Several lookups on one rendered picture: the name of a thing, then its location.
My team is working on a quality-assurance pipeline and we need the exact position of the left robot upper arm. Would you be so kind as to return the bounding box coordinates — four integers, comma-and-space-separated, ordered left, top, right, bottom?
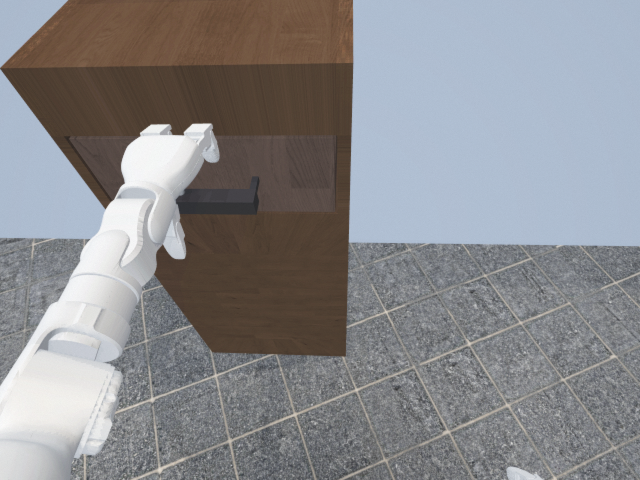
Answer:
0, 349, 123, 480

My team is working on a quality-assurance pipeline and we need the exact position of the left robot forearm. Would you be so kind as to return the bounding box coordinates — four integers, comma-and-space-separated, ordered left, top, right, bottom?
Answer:
0, 181, 176, 416

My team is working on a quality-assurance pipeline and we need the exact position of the handle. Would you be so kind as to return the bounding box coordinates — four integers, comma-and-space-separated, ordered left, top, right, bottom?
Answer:
176, 176, 259, 215

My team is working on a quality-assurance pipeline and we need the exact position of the drawer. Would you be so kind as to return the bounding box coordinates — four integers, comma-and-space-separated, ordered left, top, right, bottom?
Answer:
69, 135, 337, 212

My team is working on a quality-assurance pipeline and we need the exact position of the robot left hand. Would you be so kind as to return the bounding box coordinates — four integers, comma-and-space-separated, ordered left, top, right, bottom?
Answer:
121, 124, 220, 259

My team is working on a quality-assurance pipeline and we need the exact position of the cabinet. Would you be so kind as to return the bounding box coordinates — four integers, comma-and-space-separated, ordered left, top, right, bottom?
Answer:
0, 0, 353, 357

